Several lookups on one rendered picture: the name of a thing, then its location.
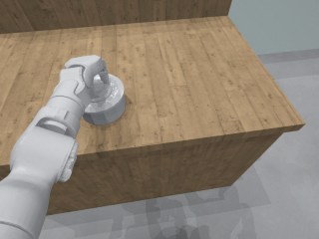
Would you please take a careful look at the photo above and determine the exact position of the table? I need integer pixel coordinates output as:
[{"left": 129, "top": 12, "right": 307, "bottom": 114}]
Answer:
[{"left": 0, "top": 0, "right": 306, "bottom": 216}]

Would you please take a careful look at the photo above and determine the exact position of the robot left forearm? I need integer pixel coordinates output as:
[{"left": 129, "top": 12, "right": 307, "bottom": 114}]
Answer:
[{"left": 9, "top": 63, "right": 94, "bottom": 170}]

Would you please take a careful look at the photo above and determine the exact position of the left robot upper arm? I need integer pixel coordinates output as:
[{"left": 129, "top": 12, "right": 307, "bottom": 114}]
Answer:
[{"left": 0, "top": 126, "right": 79, "bottom": 239}]

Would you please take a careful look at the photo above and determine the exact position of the lid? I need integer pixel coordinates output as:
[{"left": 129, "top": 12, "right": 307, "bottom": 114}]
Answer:
[{"left": 84, "top": 74, "right": 125, "bottom": 115}]

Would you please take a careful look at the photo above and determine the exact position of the left robot hand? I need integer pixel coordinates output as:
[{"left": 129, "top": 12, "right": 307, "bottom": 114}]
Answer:
[{"left": 64, "top": 55, "right": 109, "bottom": 99}]

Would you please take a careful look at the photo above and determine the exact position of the pot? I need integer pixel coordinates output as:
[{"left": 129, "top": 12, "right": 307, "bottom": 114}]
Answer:
[{"left": 83, "top": 96, "right": 126, "bottom": 125}]

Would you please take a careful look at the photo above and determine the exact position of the knob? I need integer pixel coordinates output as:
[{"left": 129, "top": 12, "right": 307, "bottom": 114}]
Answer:
[{"left": 93, "top": 79, "right": 105, "bottom": 94}]

